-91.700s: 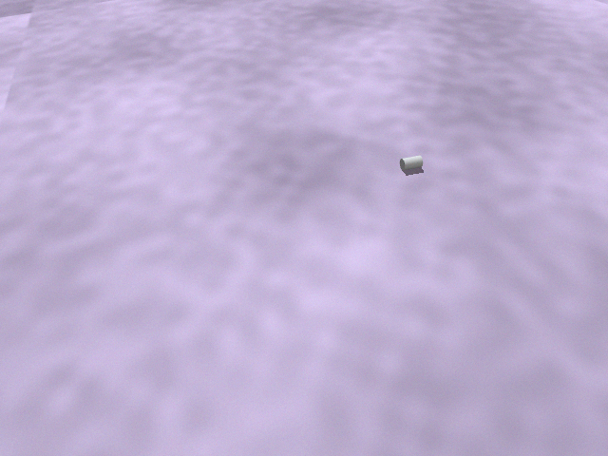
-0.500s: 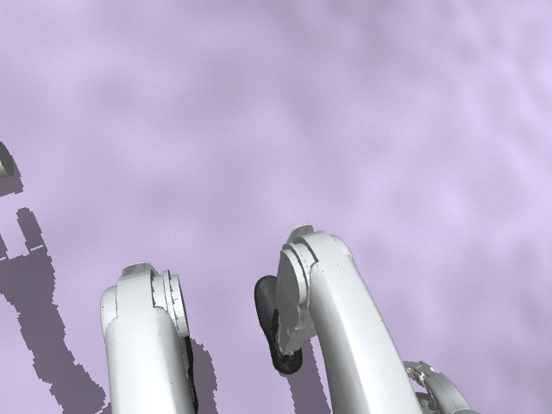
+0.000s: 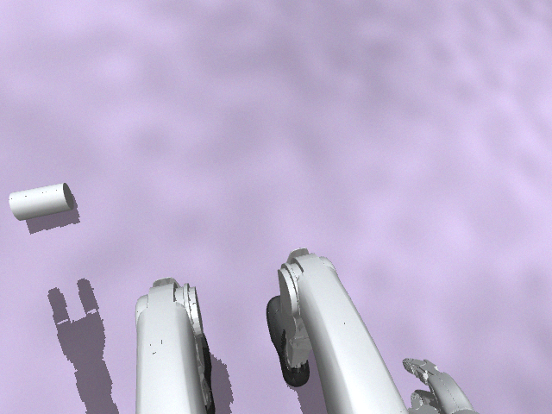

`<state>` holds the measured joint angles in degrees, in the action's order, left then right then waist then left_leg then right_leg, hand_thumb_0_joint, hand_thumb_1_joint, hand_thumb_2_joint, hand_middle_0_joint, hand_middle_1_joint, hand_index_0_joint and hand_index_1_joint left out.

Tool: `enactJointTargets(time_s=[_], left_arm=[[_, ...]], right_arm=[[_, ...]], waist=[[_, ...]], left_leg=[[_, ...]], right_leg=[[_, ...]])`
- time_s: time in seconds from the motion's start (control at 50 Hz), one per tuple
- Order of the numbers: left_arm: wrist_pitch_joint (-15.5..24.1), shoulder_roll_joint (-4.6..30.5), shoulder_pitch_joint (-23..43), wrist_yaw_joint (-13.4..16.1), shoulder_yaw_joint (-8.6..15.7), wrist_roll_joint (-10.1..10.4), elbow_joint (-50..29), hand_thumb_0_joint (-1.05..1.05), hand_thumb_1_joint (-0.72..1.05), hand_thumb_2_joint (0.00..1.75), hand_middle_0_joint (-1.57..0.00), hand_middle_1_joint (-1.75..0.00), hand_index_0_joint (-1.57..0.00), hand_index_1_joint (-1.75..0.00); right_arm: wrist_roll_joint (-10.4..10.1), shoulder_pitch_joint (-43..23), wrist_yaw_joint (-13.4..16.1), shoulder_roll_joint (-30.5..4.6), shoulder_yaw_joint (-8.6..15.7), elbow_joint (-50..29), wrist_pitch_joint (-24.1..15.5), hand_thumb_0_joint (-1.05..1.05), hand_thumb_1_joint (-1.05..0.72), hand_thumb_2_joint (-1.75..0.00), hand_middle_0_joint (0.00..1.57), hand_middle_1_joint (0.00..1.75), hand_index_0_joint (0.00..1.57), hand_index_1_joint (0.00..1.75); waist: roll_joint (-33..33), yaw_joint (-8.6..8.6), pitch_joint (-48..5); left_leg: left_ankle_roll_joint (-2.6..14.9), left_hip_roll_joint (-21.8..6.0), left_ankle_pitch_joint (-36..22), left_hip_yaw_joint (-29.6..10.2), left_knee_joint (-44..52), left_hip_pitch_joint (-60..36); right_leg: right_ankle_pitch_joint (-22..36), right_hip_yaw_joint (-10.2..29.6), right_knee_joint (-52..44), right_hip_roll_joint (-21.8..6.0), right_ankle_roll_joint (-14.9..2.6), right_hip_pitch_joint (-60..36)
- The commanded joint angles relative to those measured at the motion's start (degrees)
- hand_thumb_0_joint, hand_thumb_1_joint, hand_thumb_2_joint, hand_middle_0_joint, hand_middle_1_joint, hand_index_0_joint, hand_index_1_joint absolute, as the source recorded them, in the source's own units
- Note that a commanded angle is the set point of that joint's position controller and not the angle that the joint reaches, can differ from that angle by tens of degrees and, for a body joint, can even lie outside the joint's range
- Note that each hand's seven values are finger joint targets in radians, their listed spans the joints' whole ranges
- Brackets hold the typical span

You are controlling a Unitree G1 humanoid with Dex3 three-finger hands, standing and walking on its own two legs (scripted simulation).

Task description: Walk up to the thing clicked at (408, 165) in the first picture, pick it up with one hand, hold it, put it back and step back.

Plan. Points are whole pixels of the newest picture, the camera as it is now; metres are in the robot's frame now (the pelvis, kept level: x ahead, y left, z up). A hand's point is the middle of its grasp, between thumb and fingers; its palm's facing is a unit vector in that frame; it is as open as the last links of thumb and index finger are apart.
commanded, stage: withdraw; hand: left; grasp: from above
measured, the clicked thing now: (43, 201) +0.54 +0.39 -0.42
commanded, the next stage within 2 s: home in 0.36 s
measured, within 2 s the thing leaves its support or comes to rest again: neither
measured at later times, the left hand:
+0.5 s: hand (7, 169) +0.53 +0.37 -0.22, palm faces -0.33 -0.09 -0.94, open 14.0 cm
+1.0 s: hand out of the picture +0.47 +0.38 -0.12, palm faces -0.47 -0.11 -0.88, open 13.2 cm
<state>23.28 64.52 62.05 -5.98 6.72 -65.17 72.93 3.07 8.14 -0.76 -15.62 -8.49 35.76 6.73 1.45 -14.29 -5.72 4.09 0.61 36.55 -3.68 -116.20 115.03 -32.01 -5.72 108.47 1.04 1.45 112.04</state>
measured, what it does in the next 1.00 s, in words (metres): stands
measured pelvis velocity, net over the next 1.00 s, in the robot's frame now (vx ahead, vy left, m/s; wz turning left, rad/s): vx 0.00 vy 0.00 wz -0.01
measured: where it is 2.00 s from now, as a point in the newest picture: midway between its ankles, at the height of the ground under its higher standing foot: (246, 374)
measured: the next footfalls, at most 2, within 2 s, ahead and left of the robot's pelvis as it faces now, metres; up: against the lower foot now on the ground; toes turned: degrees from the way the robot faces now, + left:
none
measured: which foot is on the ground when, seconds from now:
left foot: down 0.00-1.00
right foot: down 0.00-1.00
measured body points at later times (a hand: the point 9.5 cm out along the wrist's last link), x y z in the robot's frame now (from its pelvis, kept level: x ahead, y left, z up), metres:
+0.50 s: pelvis +0.00 -0.01 -0.10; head +0.28 +0.09 +0.24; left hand +0.54 +0.37 -0.17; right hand +0.03 -0.28 -0.18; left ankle +0.08 +0.09 -0.42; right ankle +0.12 -0.13 -0.42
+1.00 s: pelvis +0.00 +0.00 -0.03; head +0.23 +0.09 +0.35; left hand +0.49 +0.38 -0.07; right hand +0.09 -0.28 -0.13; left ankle +0.08 +0.09 -0.42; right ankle +0.12 -0.13 -0.42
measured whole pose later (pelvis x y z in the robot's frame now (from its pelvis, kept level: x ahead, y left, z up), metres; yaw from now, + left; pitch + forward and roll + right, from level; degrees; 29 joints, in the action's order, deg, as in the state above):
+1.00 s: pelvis +0.00 +0.00 -0.03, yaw -1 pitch +36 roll -11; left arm 20.6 57.2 50.0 -4.6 8.3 -61.6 60.7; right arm 4.1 8.7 -3.1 -17.6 -6.0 33.9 8.6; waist 0.5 -11.3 -5.6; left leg 3.8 1.4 38.0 -5.1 -122.5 120.7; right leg -33.8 -7.4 114.1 0.4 1.0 116.8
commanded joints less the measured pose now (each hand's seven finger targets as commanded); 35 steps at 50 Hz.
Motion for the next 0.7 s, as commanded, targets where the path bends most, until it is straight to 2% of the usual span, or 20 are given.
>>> enactJointTargets(time_s=[0.0, 0.08, 0.14, 0.2, 0.22, 0.26, 0.3, 0.36, 0.38, 0.42, 0.44, 0.5, 0.52, 0.56, 0.58, 0.6, 0.62, 0.64, 0.66, 0.68], left_arm=[[1.77, 15.66, 16.64, 1.98, 2.74, 0.39, -3.62, 0.00, -0.57, 1.00, -0.07, -1.01, -0.08, -1.01], [3.87, 17.74, 16.61, 3.76, 3.12, -1.05, -0.60, 0.00, -0.57, 0.99, -0.07, -1.01, -0.08, -1.01], [5.53, 19.02, 16.85, 6.96, 3.59, -2.63, 1.31, 0.00, -0.56, 0.99, -0.06, -1.02, -0.08, -1.00], [6.61, 21.05, 18.34, 11.48, 4.59, -4.64, 3.09, 0.00, -0.58, 0.98, -0.06, -1.01, -0.07, -1.00], [6.51, 21.87, 18.61, 13.30, 5.00, -5.63, 3.63, 0.00, -0.50, 0.90, -0.14, -0.93, -0.15, -0.92], [5.91, 23.95, 21.90, 17.07, 6.55, -7.32, 1.94, 0.00, -0.52, 0.97, -0.05, -1.02, -0.08, -0.99], [4.67, 24.99, 23.88, 20.45, 7.24, -8.63, 0.80, 0.00, -0.46, 0.90, -0.14, -0.95, -0.16, -0.92], [1.73, 25.45, 26.87, 23.64, 8.19, -9.64, -1.16, 0.00, -0.53, 0.97, -0.06, -1.02, -0.08, -0.99], [0.65, 26.59, 27.89, 24.23, 8.83, -9.90, -2.52, 0.00, -0.45, 0.89, -0.14, -0.94, -0.16, -0.91], [-2.14, 24.91, 27.95, 23.95, 8.80, -9.14, -2.91, 0.00, -0.51, 0.96, -0.05, -1.02, -0.09, -0.98], [-3.49, 25.75, 28.78, 23.57, 9.11, -8.94, -4.17, 0.00, -0.43, 0.88, -0.13, -0.94, -0.16, -0.90], [-6.71, 25.54, 27.85, 20.88, 8.87, -7.74, -7.72, 0.00, -0.42, 0.87, -0.14, -0.92, -0.17, -0.89], [-7.90, 24.35, 25.09, 19.49, 8.67, -6.92, -7.57, 0.00, -0.50, 0.92, -0.07, -1.00, -0.11, -0.97], [-9.43, 22.52, 22.68, 16.42, 7.64, -5.94, -10.39, 0.00, -0.41, 0.85, -0.16, -0.91, -0.17, -0.87], [-9.87, 21.84, 20.96, 14.90, 7.83, -5.18, -11.53, 0.00, -0.46, 0.88, -0.08, -0.99, -0.13, -0.95], [-10.33, 20.82, 19.26, 13.28, 7.46, -4.25, -12.37, 0.00, -0.38, 0.80, -0.16, -0.91, -0.16, -0.87], [-10.12, 21.33, 18.90, 11.84, 8.36, -3.07, -16.82, 0.00, -0.40, 0.83, -0.11, -0.99, -0.18, -0.95], [-10.69, 19.17, 14.26, 10.10, 7.51, -2.40, -13.10, 0.00, -0.32, 0.75, -0.19, -0.91, -0.17, -0.87], [-10.73, 15.74, 11.69, 8.32, 6.19, -1.00, -13.86, 0.00, -0.37, 0.80, -0.12, -0.99, -0.19, -0.95], [-10.34, 16.48, 11.43, 6.89, 7.30, 0.35, -17.45, 0.00, -0.29, 0.74, -0.19, -0.91, -0.17, -0.87]], right_arm=[[0.31, 10.45, 0.76, -13.78, 4.02, -0.72, -0.06, 0.00, -0.91, -0.90, 0.20, 0.30, 0.20, 0.30], [0.98, 11.19, 0.67, -14.52, 3.14, -0.30, 0.03, 0.00, -0.91, -0.90, 0.20, 0.30, 0.20, 0.30], [2.03, 11.51, 0.19, -15.23, 2.27, -0.08, 0.17, 0.00, -0.90, -0.90, 0.20, 0.30, 0.20, 0.30], [2.93, 11.30, -0.60, -15.69, 1.51, 0.12, 0.41, 0.00, -0.90, -0.90, 0.20, 0.30, 0.20, 0.30], [3.31, 11.20, -0.99, -15.70, 1.17, -0.07, 0.50, 0.00, -0.89, -0.90, 0.20, 0.30, 0.20, 0.30], [3.98, 11.22, -1.75, -16.69, 1.16, 0.09, 0.69, 0.00, -0.89, -0.89, 0.20, 0.30, 0.20, 0.30], [4.46, 11.12, -2.36, -17.13, 1.25, 0.15, 0.44, 0.00, -0.90, -0.90, 0.20, 0.30, 0.20, 0.30], [4.72, 12.08, -3.13, -17.78, 1.99, 0.26, -0.42, 0.00, -0.90, -0.89, 0.20, 0.30, 0.20, 0.30], [4.55, 11.97, -3.21, -18.32, 2.66, 0.07, -0.64, 0.00, -0.90, -0.90, 0.20, 0.30, 0.20, 0.30], [4.03, 12.79, -3.41, -18.40, 3.38, -0.20, -1.24, 0.00, -0.90, -0.89, 0.20, 0.30, 0.20, 0.30], [3.78, 12.94, -3.46, -18.48, 3.71, -0.31, -1.35, 0.00, -0.90, -0.90, 0.20, 0.30, 0.20, 0.30], [2.87, 13.72, -3.64, -18.39, 4.78, -1.22, -1.26, 0.00, -0.90, -0.90, 0.20, 0.30, 0.20, 0.30], [2.58, 14.14, -3.74, -18.37, 5.20, -1.39, -1.17, 0.00, -0.91, -0.90, 0.20, 0.30, 0.20, 0.30], [2.48, 14.92, -3.84, -18.43, 5.72, -1.94, -0.49, 0.00, -0.90, -0.90, 0.20, 0.30, 0.20, 0.30], [2.29, 15.18, -3.75, -18.73, 6.40, -1.95, 0.04, 0.00, -0.91, -0.90, 0.20, 0.30, 0.20, 0.30], [2.22, 15.12, -3.73, -18.28, 6.20, -2.15, 0.46, 0.00, -0.90, -0.90, 0.20, 0.30, 0.20, 0.30], [2.39, 15.45, -3.73, -17.89, 6.44, -2.53, 0.92, 0.00, -0.91, -0.90, 0.20, 0.30, 0.20, 0.30], [2.22, 15.44, -3.64, -18.41, 6.54, -2.26, 1.38, 0.00, -0.90, -0.90, 0.20, 0.30, 0.20, 0.30], [2.34, 14.98, -3.63, -17.78, 6.40, -2.58, 1.70, 0.00, -0.91, -0.89, 0.20, 0.30, 0.20, 0.30], [2.27, 14.52, -3.40, -18.30, 6.64, -3.18, 1.96, 0.00, -0.90, -0.90, 0.20, 0.30, 0.20, 0.30]], waist=[[14.36, -1.75, -28.16], [14.11, -1.86, -30.05], [15.84, -2.21, -32.01], [16.80, -2.61, -31.85], [17.72, -2.25, -32.07], [21.94, -2.30, -34.73], [25.54, -2.15, -35.99], [28.73, -3.21, -38.20], [29.99, -2.73, -39.92], [31.79, -3.06, -40.46], [32.16, -2.72, -42.66], [34.37, -1.52, -46.84], [34.03, -1.07, -45.73], [31.67, -1.31, -45.88], [30.82, -0.75, -45.08], [30.00, -0.60, -44.10], [28.68, 0.03, -46.38], [26.91, 0.22, -43.12], [25.55, 0.04, -41.06], [25.11, 0.37, -40.66]], left_leg=[[-1.40, -0.98, -2.74, -4.24, 15.57, -24.73], [-1.49, -0.67, -7.22, -4.07, 11.87, -24.18], [-1.93, -0.65, -12.97, -4.46, 8.47, -26.08], [-1.99, -0.36, -12.48, -3.65, 5.48, -22.54], [-1.86, -0.32, -12.37, -3.02, 4.28, -22.52], [-2.49, -0.25, -13.44, -3.52, 2.92, -24.34], [-2.74, -0.48, -13.36, -3.53, 1.58, -25.83], [-2.80, -0.38, -13.16, -3.59, 0.09, -26.41], [-2.96, -0.42, -12.37, -3.73, 0.29, -27.06], [-3.23, -0.38, -11.70, -4.50, 0.78, -28.19], [-3.08, -0.56, -11.48, -4.31, 0.48, -28.95], [-3.13, -0.71, -12.80, -3.80, 0.80, -30.63], [-3.27, -0.61, -14.10, -4.16, 1.24, -30.97], [-3.20, -0.53, -16.75, -3.90, 0.48, -31.44], [-3.48, -0.22, -17.90, -4.59, 0.86, -31.33], [-3.36, -0.22, -19.35, -4.29, 0.97, -30.93], [-3.07, -0.31, -20.46, -3.48, 0.95, -30.74], [-3.38, 0.22, -21.55, -4.50, 1.38, -30.41], [-3.53, 0.25, -21.49, -5.04, 1.90, -29.67], [-3.74, 0.20, -22.73, -5.98, 2.58, -30.99]], right_leg=[[3.18, 0.32, -8.08, 0.91, -3.91, -11.08], [5.06, 0.41, -6.07, 0.91, -4.05, -10.20], [7.68, -0.12, -3.54, 1.05, -3.90, -8.20], [7.46, -0.64, -1.29, 1.08, -3.62, -8.25], [7.27, -0.65, -0.64, 1.20, -3.61, -7.70], [7.53, -1.17, 1.68, 0.90, -3.49, -5.78], [7.36, -1.87, 3.49, 0.97, -3.48, -3.64], [7.83, -2.23, 5.05, 0.77, -3.22, -2.24], [7.22, -2.35, 5.65, 0.57, -3.25, -1.28], [6.78, -2.40, 6.26, 0.05, -3.10, -0.39], [6.58, -2.52, 6.26, 0.17, -3.11, -0.22], [6.94, -2.00, 5.87, 0.22, -3.39, -2.06], [7.12, -1.83, 5.51, 0.00, -3.42, -1.94], [7.49, -1.94, 4.07, 0.34, -3.93, -2.84], [7.57, -2.00, 3.62, 0.22, -4.24, -2.68], [8.27, -1.88, 2.78, 0.31, -4.32, -3.80], [9.40, -1.94, 2.28, 0.61, -4.39, -6.43], [9.58, -1.95, 1.58, 0.30, -4.77, -5.55], [9.18, -2.13, 1.55, 0.33, -5.03, -4.64], [9.29, -2.33, 1.10, 0.33, -5.21, -4.07]])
